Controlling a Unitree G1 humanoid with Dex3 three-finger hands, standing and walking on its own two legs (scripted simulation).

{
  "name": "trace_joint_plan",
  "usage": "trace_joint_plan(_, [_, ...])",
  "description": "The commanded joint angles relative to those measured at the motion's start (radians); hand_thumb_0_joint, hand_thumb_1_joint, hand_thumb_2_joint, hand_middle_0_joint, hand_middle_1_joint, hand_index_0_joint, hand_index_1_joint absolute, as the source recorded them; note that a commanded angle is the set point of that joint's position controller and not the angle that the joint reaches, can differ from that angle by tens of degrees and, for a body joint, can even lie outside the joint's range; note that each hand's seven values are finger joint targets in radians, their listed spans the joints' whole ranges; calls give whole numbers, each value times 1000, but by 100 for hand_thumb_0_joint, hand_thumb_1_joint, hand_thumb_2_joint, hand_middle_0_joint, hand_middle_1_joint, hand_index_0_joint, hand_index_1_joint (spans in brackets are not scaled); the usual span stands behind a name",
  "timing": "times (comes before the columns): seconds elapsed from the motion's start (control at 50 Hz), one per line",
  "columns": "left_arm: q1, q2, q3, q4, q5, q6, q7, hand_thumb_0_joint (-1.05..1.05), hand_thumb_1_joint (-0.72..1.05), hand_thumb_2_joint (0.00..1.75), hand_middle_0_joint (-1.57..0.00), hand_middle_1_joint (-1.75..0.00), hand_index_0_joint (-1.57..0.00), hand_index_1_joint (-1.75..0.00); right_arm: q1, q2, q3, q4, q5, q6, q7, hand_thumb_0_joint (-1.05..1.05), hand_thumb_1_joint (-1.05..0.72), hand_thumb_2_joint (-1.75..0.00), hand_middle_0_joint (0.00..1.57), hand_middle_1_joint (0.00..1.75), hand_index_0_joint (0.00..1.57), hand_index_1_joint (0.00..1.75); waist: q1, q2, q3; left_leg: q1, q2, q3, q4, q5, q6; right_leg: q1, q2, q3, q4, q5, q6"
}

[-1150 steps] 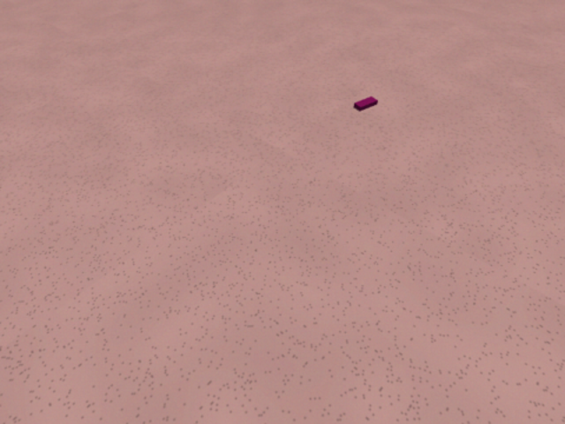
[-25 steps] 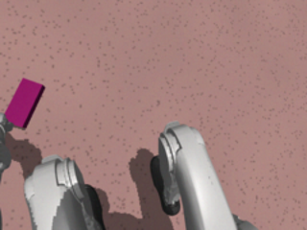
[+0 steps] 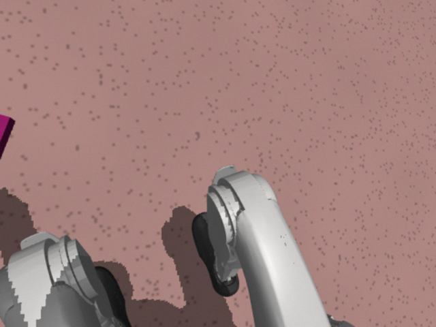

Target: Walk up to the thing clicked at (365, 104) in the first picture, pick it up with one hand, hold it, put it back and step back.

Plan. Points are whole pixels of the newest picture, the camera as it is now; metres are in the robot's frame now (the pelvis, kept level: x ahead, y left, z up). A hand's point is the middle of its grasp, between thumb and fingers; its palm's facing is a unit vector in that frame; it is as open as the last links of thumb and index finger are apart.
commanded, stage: approach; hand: left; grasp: from above
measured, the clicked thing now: out of the picture +0.50 +0.29 -0.31
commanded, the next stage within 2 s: rest palm in 0.68 s
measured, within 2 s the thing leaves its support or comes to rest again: neither
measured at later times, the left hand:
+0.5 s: hand out of the picture +0.52 +0.28 -0.20, palm faces -0.02 -0.40 -0.92, open 14.2 cm
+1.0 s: hand out of the picture +0.49 +0.28 -0.23, palm faces -0.11 -0.44 -0.89, open 14.1 cm
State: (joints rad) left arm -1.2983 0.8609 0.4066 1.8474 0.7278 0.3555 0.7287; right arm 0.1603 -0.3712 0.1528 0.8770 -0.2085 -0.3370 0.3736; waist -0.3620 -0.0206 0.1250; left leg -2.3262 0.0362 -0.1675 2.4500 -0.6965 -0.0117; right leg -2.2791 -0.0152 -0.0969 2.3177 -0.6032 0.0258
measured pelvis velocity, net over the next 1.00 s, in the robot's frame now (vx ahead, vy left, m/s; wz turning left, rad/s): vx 0.00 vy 0.00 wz -0.06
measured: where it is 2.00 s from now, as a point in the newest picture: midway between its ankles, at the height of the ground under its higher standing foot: (171, 296)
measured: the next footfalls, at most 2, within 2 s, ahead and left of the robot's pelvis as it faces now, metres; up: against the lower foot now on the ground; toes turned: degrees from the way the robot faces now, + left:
none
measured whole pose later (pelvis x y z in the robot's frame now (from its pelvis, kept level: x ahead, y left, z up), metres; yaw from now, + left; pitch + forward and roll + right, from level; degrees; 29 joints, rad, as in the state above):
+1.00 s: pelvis +0.00 +0.00 +0.00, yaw -3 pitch +31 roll -13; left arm -1.37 0.94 0.32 1.81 0.62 0.40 0.79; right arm 0.10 -0.40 0.28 0.75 -0.20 -0.29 0.44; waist -0.44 -0.09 0.21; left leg -2.31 0.03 -0.24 2.47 -0.72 -0.02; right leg -2.23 -0.01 -0.16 2.29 -0.61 0.03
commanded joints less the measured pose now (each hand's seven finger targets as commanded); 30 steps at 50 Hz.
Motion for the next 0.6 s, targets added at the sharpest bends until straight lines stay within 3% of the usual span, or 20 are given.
trace_joint_plan(0.0, [-353, 156, -69, -61, 1, -11, 81, 0, -54, 96, -8, -109, -8, -108, 277, -308, -30, 27, -20, -13, 9, 0, -91, -90, 20, 30, 20, 30, -131, 358, -671, 480, -6, 56, -250, 135, 14, 399, 41, -116, -229, 147, -39])
trace_joint_plan(0.1, [-399, 260, -59, -63, -6, 0, 141, 0, -58, 98, -8, -110, -8, -110, 235, -328, 26, 18, -35, -15, 24, 0, -92, -90, 20, 30, 20, 30, -155, 393, -628, 464, -8, 52, -217, 172, 17, 454, 31, -125, -217, 216, -22])
trace_joint_plan(0.16, [-420, 323, -39, -74, -1, 17, 177, 0, -60, 99, -8, -108, -7, -109, 227, -352, 42, -4, -36, -7, 37, 0, -92, -90, 20, 30, 20, 30, -154, 461, -644, 515, 2, 46, -216, 211, 9, 478, 36, -129, -208, 261, -25])
trace_joint_plan(0.22, [-434, 349, -28, -105, -20, 40, 196, 0, -61, 99, -8, -109, -7, -109, 206, -358, 53, -44, -34, 4, 57, 0, -93, -90, 20, 30, 20, 30, -163, 475, -635, 528, 4, 32, -210, 248, 7, 498, 30, -138, -193, 299, -20])
trace_joint_plan(0.24, [-405, 318, -47, -73, -29, 53, 187, 0, -61, 98, -8, -109, -7, -110, 195, -364, 50, -56, -37, 9, 62, 0, -93, -91, 20, 30, 20, 30, -172, 475, -618, 510, 3, 41, -205, 252, 12, 513, 35, -137, -196, 311, -17])
trace_joint_plan(0.26, [-448, 362, -31, -135, -38, 53, 185, 0, -61, 98, -8, -108, -7, -109, 206, -359, 61, -54, -27, 13, 66, 0, -93, -91, 20, 30, 20, 30, -165, 477, -654, 507, 8, 33, -206, 249, 11, 522, 40, -138, -204, 307, -15])
trace_joint_plan(0.34, [-403, 349, -55, -142, -48, 90, 151, 0, -60, 99, -8, -108, -7, -109, 217, -359, 51, -95, 1, 41, 79, 0, -93, -91, 20, 30, 20, 30, -163, 462, -635, 469, 7, 28, -209, 218, 15, 519, 50, -143, -211, 283, -15])
trace_joint_plan(0.36, [-397, 373, -42, -152, -49, 96, 145, 0, -60, 98, -8, -107, -7, -108, 223, -377, 38, -105, 15, 44, 80, 0, -92, -90, 20, 30, 20, 30, -146, 473, -672, 473, 10, 28, -211, 223, 16, 523, 55, -141, -221, 281, -14])
trace_joint_plan(0.38, [-391, 356, -44, -174, -57, 104, 139, 0, -58, 97, -8, -108, -7, -108, 240, -355, 44, -119, 18, 52, 87, 0, -93, -90, 20, 30, 20, 30, -149, 455, -676, 459, 8, 27, -214, 227, 18, 535, 57, -144, -221, 286, -15])
trace_joint_plan(0.4, [-351, 355, -39, -170, -69, 111, 133, 0, -58, 97, -8, -107, -7, -108, 241, -363, 36, -133, 32, 61, 90, 0, -92, -90, 20, 30, 20, 30, -126, 450, -698, 450, 10, 30, -215, 230, 19, 542, 64, -140, -227, 288, -15])
trace_joint_plan(0.44, [-295, 340, -31, -179, -91, 126, 121, 0, -57, 96, -8, -107, -7, -108, 243, -349, 27, -136, 48, 68, 94, 0, -92, -90, 20, 30, 20, 30, -108, 421, -697, 403, 6, 32, -216, 208, 25, 551, 66, -139, -236, 268, -11])
trace_joint_plan(0.48, [-254, 294, -32, -177, -119, 134, 107, 0, -54, 94, -8, -109, -8, -108, 274, -337, 22, -136, 56, 82, 100, 0, -92, -90, 20, 30, 20, 30, -107, 387, -679, 384, 8, 32, -221, 212, 23, 547, 71, -141, -231, 267, -14])
trace_joint_plan(0.52, [-293, 292, -30, -214, -142, 129, 103, 0, -52, 94, -8, -108, -9, -107, 278, -326, 26, -119, 57, 80, 101, 0, -92, -90, 20, 30, 20, 30, -113, 364, -666, 360, 9, 30, -211, 192, 30, 532, 71, -137, -239, 252, -9])
trace_joint_plan(0.58, [-290, 260, -48, -193, -143, 120, 97, 0, -52, 95, -8, -108, -9, -107, 278, -324, 22, -103, 52, 80, 98, 0, -91, -90, 20, 30, 20, 30, -125, 367, -633, 378, 9, 16, -224, 159, 24, 485, 72, -142, -233, 212, -17])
